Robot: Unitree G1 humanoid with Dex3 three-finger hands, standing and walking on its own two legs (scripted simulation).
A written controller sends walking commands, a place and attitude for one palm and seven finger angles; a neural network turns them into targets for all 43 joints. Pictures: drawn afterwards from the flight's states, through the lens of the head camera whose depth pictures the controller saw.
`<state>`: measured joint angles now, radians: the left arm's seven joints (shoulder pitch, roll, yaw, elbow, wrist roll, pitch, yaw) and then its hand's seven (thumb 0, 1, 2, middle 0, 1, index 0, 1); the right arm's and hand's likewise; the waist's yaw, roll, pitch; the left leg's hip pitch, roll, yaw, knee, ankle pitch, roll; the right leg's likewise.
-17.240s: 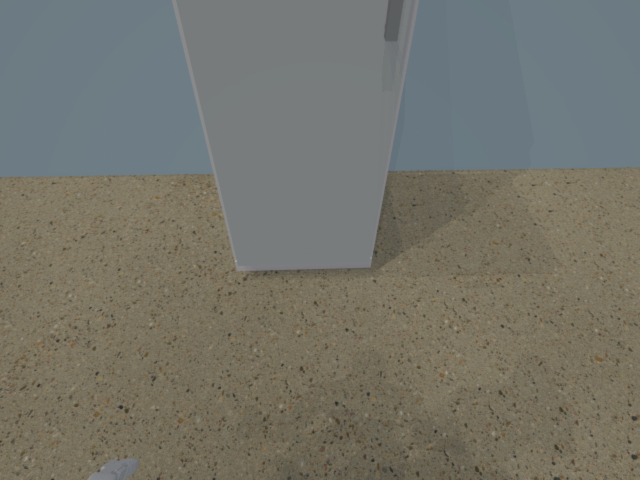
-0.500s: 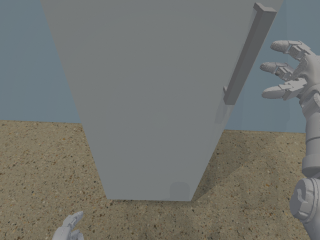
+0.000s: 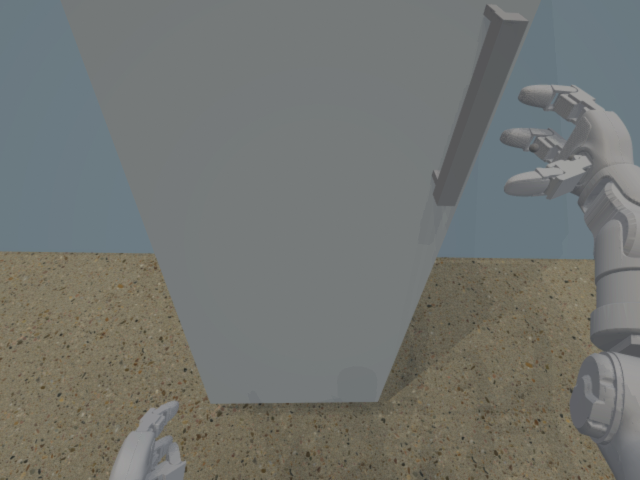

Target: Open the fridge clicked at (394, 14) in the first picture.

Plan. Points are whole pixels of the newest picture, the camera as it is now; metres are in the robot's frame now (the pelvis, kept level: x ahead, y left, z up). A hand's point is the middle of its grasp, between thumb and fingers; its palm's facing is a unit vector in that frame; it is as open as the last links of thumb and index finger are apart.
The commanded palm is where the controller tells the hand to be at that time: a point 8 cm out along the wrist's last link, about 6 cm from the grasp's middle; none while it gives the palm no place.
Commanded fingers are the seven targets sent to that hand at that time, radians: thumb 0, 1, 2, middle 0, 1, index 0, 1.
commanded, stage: move the hooked fingers beside the handle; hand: right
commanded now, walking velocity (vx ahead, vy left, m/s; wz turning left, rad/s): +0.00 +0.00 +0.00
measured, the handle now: (465, 115) +0.48 -0.12 +0.26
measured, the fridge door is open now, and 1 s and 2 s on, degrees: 0 0 0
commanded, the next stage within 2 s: feel for the door with the fingertips in 0.12 s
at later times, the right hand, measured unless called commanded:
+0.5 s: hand (518, 150) +0.41 -0.17 +0.26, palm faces -0.08 +1.00 -0.02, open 14.0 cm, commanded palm +0.39 -0.21 +0.26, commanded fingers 0.00 0.50 -0.30 0.30 1.20 0.30 1.20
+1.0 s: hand (513, 142) +0.42 -0.16 +0.26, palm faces -0.06 +1.00 -0.01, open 14.0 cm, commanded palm +0.40 -0.21 +0.26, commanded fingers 0.00 0.50 -0.30 0.30 1.20 0.30 1.20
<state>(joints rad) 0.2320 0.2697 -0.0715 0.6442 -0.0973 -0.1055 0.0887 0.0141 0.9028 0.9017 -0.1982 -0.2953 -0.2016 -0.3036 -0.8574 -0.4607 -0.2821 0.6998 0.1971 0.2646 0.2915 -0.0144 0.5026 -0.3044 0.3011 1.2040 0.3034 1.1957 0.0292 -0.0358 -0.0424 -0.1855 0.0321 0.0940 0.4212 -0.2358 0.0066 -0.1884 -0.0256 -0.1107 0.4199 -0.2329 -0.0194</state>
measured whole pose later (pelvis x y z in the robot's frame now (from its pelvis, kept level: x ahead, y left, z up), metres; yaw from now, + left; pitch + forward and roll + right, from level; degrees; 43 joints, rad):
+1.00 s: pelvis -0.01 +0.01 +0.00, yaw -1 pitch -1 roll +0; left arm 0.26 0.28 -0.06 0.68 -0.10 -0.08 0.09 0.01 0.90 0.90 -0.20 -0.30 -0.20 -0.30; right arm -0.87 -0.41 -0.23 0.66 0.21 0.28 0.24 -0.01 0.50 -0.30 0.30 1.20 0.30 1.20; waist 0.02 -0.04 -0.04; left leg -0.17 0.02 0.11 0.42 -0.23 0.02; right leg -0.18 -0.03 -0.09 0.42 -0.22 -0.01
